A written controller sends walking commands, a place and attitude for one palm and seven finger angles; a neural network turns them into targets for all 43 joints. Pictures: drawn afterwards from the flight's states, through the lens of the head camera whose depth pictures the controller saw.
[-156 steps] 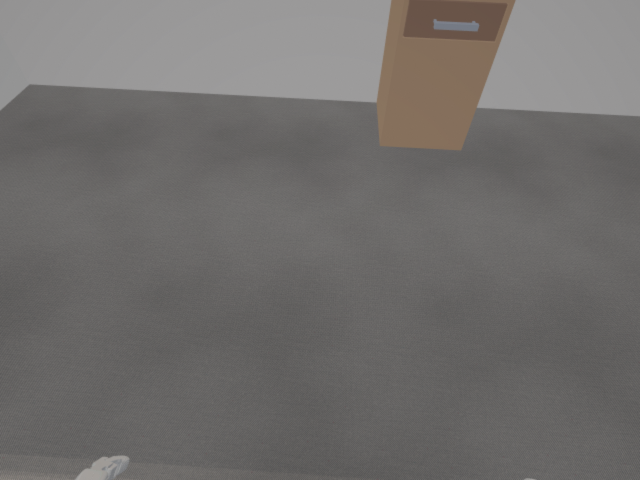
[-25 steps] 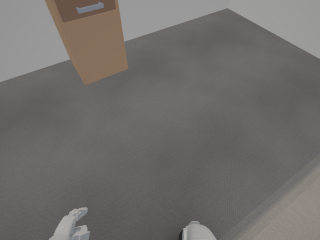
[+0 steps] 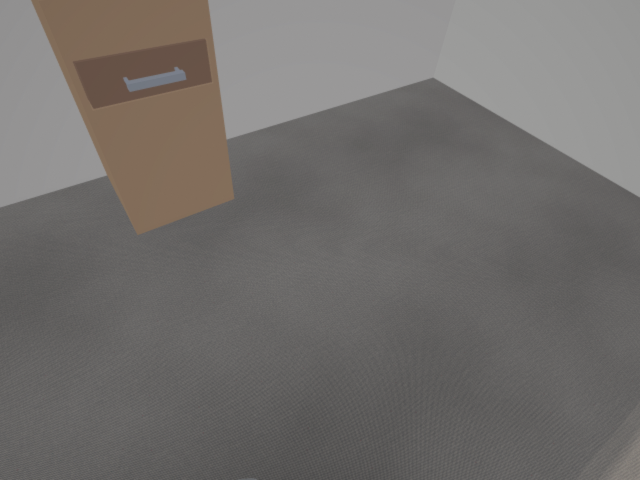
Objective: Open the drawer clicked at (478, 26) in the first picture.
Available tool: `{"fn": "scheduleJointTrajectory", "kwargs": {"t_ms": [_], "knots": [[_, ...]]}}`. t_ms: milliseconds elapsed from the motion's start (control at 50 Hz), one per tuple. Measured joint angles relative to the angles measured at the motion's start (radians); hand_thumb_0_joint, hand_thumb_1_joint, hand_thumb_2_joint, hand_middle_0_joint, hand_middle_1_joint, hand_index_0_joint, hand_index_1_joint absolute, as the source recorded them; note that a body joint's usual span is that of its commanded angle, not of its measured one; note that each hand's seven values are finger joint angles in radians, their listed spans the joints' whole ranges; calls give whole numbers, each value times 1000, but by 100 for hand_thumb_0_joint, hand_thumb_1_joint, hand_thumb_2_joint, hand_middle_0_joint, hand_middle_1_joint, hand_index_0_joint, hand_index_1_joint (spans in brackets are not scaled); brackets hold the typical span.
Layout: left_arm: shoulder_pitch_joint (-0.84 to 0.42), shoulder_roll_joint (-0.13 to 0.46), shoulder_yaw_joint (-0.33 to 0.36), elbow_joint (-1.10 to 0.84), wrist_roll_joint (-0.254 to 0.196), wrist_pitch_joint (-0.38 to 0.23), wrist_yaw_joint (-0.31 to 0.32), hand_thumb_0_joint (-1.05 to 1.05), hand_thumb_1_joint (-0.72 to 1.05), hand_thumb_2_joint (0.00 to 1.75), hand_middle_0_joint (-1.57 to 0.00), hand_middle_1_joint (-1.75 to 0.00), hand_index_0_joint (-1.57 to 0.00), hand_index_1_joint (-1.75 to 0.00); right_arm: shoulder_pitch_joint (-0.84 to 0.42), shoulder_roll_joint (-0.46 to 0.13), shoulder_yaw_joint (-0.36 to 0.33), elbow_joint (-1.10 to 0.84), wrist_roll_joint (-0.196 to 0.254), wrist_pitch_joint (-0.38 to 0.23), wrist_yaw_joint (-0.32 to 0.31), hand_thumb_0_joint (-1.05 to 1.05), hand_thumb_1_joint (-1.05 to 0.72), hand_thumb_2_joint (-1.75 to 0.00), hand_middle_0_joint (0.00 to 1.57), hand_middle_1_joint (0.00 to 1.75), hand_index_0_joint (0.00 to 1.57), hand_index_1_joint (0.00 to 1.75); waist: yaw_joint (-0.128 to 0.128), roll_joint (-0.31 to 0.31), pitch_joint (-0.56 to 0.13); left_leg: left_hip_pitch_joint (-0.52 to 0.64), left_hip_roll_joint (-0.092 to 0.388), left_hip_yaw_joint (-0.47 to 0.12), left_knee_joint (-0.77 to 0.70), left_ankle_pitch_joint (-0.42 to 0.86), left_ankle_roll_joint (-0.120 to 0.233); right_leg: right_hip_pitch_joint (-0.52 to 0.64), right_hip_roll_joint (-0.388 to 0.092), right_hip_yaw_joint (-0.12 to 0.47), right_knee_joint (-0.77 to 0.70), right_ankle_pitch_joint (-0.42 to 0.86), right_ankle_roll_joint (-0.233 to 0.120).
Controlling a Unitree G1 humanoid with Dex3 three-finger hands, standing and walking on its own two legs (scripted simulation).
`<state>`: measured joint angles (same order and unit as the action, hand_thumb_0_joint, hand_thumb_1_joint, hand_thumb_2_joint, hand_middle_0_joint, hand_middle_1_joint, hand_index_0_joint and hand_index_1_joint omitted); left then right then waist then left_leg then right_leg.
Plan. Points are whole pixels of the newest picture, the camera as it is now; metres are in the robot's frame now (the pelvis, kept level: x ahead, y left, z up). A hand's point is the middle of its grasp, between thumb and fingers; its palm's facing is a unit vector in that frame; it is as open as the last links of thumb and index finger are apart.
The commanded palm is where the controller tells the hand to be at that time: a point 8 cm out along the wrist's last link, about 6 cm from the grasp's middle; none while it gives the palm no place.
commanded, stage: walk to a spot facing it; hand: left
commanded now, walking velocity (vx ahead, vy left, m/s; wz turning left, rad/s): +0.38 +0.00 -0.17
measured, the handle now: (154, 77) +1.20 +0.60 -0.12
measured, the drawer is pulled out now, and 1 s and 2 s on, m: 0.00 0.00 0.00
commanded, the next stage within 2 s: turn to face it in 1.30 s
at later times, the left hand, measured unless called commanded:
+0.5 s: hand (251, 357) +0.34 +0.14 -0.16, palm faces -0.14 -0.97 -0.20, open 7.3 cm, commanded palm none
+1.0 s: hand (256, 337) +0.38 +0.14 -0.18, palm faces +0.04 -0.99 -0.12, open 7.3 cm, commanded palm none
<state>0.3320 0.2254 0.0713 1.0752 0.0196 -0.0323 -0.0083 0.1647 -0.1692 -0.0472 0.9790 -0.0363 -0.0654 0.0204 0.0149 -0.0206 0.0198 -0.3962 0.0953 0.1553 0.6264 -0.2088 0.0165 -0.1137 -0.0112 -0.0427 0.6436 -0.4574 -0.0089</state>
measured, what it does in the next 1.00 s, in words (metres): walks ahead: right foot, then left foot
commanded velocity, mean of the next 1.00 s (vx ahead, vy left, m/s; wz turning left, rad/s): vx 0.38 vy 0.00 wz -0.06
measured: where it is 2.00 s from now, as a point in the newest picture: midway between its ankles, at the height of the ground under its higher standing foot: (345, 337)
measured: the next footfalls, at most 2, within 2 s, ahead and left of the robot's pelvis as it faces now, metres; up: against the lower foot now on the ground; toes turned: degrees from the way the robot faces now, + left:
right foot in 0.50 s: +0.35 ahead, -0.15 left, +0.00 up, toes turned -15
left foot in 0.98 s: +0.58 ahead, +0.08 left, +0.00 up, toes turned +7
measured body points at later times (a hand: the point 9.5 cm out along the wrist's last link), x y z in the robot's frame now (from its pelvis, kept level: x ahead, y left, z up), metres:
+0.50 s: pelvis +0.22 -0.03 +0.00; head +0.25 -0.05 +0.45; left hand +0.35 +0.19 -0.15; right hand +0.06 -0.20 -0.15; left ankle +0.08 +0.10 -0.71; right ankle +0.32 -0.14 -0.73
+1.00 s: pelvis +0.44 -0.03 +0.00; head +0.46 +0.00 +0.45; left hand +0.38 +0.19 -0.17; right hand +0.55 -0.28 -0.12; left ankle +0.54 +0.07 -0.73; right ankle +0.32 -0.14 -0.71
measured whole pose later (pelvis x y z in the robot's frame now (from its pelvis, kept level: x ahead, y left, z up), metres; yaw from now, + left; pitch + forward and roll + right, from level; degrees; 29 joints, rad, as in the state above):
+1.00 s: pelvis +0.44 -0.03 +0.00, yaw -4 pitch -2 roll -2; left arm 0.40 0.15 0.04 1.15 0.02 -0.05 -0.01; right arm 0.11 -0.20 -0.06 0.98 -0.04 -0.06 0.02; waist 0.04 -0.02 0.05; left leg -0.39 0.11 0.17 0.59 -0.16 0.03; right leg -0.06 -0.07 -0.18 0.62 -0.44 0.01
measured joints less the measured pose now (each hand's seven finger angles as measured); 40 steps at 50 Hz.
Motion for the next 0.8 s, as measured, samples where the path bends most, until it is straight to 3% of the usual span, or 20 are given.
{"fn": "scheduleJointTrajectory", "kwargs": {"t_ms": [60,100,140,240,320,460,500,540,580,600,640,700,800], "knots": [[6,-6,1,26,2,21,-4,0,92,90,-20,-29,-20,-30,10,9,7,-1,-1,-14,-15,0,-91,-90,20,30,20,30,-3,-18,6,55,-10,37,8,-60,31,-164,-6,24,401,12,-23],[-5,-13,3,29,8,25,-12,0,91,90,-20,-29,-20,-30,38,18,9,13,2,-18,-24,0,-91,-90,20,30,20,30,-5,-24,6,114,-21,53,-56,-55,28,-258,-26,15,522,85,-22],[-19,-24,5,18,12,27,-16,0,91,90,-19,-29,-20,-30,74,25,5,37,7,-18,-37,0,-92,-90,20,30,20,30,-2,-26,3,170,-31,66,-127,-45,30,-334,-50,9,545,144,-12],[-60,-51,6,-11,20,38,-17,1,92,90,-20,-29,-20,-30,167,30,1,103,14,-15,-42,0,-93,-90,20,30,20,30,-4,-26,1,289,-52,89,-263,-39,25,-452,-102,1,448,257,19],[-100,-40,8,-11,19,46,-19,1,94,90,-20,-29,-20,-30,232,47,3,143,13,-11,-41,0,-92,-90,20,30,20,30,-24,-20,16,369,-54,104,-312,-66,5,-463,-122,-29,257,297,26],[-191,-47,-2,-24,15,28,-23,1,92,90,-19,-29,-20,-30,322,63,6,196,5,4,-37,0,-91,-90,20,30,20,30,-74,17,53,465,-15,127,-258,-196,-61,-367,-69,-93,-13,264,-22],[-205,-46,-4,-39,18,-4,-22,1,92,90,-19,-29,-20,-30,346,71,7,216,11,15,-31,0,-91,-90,20,30,20,30,-68,22,53,425,21,118,-87,-270,-65,-309,-48,-109,-67,296,-52],[-213,-53,-3,-49,11,-32,-13,1,91,90,-20,-29,-20,-30,321,72,8,227,21,36,-25,0,-91,-90,20,30,20,30,-58,30,64,287,32,20,259,-301,-39,-310,-39,-118,5,258,-67],[-202,-62,-8,-50,3,-37,-5,0,91,90,-20,-29,-20,-30,281,65,1,219,21,48,-23,0,-91,-90,20,30,20,30,-54,33,59,142,24,-51,520,-239,-20,-267,-30,-127,-6,221,-67],[-191,-68,-11,-45,2,-36,0,0,91,90,-20,-29,-20,-30,258,59,-3,207,18,50,-23,1,-91,-90,20,30,20,30,-52,36,52,80,27,-65,579,-196,-16,-240,-25,-131,-34,220,-61],[-166,-69,3,-40,-4,-41,21,-1,93,90,-20,-29,-21,-30,209,47,-10,174,12,50,-24,1,-91,-90,20,30,20,30,-50,41,31,-21,43,-79,593,-130,-19,-187,-12,-139,-100,229,-58],[-123,-57,-2,-23,4,-43,24,-2,95,90,-20,-30,-21,-30,140,30,-18,119,7,49,-22,0,-91,-90,20,30,19,30,-48,44,0,-121,64,-76,501,-67,-35,-118,1,-144,-183,234,-59],[-55,-65,-19,12,7,-43,14,-1,93,90,-20,-29,-20,-30,47,-16,-31,61,6,49,-11,1,-94,-90,19,30,19,30,-29,46,-19,-170,72,-62,282,18,-51,-14,8,-153,-264,212,-41]]}}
